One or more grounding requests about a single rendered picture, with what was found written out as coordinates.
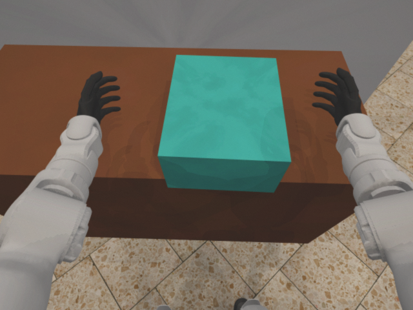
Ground left robot upper arm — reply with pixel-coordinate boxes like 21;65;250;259
0;187;92;310

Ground carton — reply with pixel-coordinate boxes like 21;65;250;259
157;55;291;192

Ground left robot hand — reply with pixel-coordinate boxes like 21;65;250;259
77;71;121;125

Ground left robot forearm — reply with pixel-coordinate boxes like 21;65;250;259
0;115;103;247

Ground right robot shin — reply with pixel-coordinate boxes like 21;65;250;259
241;299;261;308

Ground pedestal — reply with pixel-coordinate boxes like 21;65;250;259
0;45;368;243

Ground right robot upper arm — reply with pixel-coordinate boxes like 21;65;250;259
354;191;413;310

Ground right robot forearm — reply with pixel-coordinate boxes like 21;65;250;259
336;113;413;206

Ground right robot hand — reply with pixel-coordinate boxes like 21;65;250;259
312;68;362;126

